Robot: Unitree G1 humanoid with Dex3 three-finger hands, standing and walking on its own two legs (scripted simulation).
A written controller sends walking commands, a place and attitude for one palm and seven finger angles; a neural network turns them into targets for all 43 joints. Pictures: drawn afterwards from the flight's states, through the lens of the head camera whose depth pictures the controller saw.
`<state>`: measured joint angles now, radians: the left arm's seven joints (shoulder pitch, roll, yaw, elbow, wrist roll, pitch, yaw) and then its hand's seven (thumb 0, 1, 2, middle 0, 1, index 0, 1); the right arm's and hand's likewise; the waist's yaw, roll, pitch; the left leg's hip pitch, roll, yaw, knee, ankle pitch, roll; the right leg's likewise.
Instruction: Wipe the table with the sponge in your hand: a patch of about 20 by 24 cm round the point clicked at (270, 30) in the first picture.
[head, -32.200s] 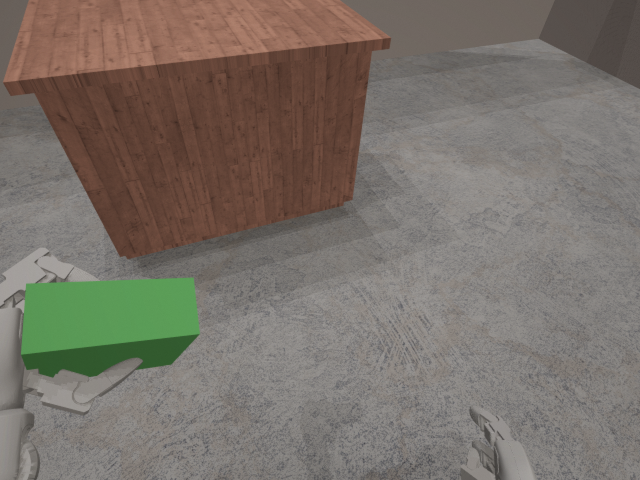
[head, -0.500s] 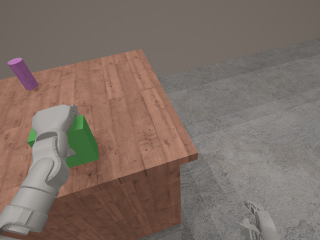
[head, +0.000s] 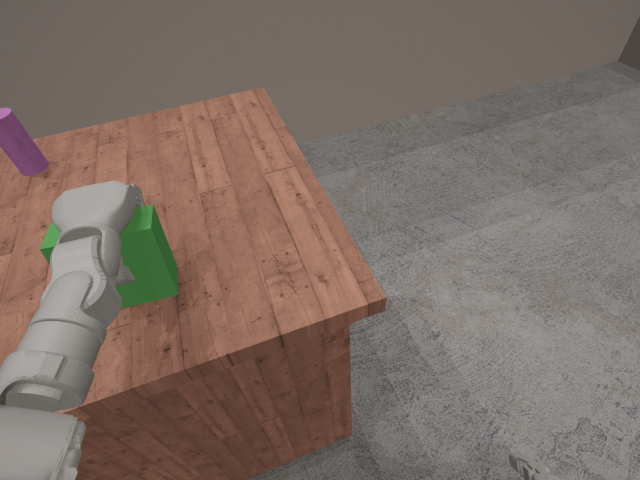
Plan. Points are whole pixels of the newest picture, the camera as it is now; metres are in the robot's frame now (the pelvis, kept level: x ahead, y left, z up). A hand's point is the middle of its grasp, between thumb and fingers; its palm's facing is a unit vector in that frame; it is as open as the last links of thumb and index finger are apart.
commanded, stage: wipe forward along the middle lane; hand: left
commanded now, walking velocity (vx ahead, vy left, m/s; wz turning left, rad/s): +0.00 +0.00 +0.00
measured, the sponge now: (124, 272) +0.36 +0.31 +0.07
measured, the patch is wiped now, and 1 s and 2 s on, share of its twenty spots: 1.00 1.00 1.00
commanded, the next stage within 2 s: slide back across to the first lane in 0.72 s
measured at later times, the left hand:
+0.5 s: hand (113, 216) +0.42 +0.33 +0.12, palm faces -0.10 +0.01 -1.00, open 9.8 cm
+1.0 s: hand (109, 195) +0.46 +0.35 +0.12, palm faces -0.13 +0.02 -0.99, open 9.8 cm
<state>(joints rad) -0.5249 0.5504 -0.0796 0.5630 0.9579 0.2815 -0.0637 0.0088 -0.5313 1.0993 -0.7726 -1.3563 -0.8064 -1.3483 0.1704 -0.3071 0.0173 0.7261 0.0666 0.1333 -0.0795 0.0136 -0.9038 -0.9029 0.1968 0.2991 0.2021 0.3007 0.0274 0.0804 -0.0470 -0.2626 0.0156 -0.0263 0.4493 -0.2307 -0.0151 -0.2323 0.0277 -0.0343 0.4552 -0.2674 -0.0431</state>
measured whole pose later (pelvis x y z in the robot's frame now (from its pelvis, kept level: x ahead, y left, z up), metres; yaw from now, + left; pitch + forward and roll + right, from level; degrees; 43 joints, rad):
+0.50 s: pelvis +0.01 +0.01 +0.00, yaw -1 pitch +6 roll +0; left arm -0.72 0.61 -0.03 0.86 1.00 0.16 -0.03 0.02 -0.54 1.11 -0.77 -1.35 -0.80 -1.36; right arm 0.23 -0.30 0.01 0.73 0.07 0.15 -0.07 0.01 -0.90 -0.90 0.20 0.30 0.20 0.30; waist -0.01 0.06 -0.07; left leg -0.34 0.02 -0.02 0.48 -0.25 -0.01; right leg -0.30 0.03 -0.02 0.46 -0.27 -0.03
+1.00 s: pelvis +0.01 +0.02 +0.00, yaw -2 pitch +10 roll -1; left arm -0.85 0.71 0.02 1.02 1.05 0.10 -0.02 0.01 -0.54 1.12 -0.77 -1.36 -0.79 -1.38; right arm 0.29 -0.30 0.00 0.74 0.07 0.17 -0.07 0.01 -0.90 -0.90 0.20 0.30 0.20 0.30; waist -0.06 0.05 -0.07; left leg -0.41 0.01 0.00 0.50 -0.26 0.01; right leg -0.36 0.03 0.00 0.45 -0.26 -0.02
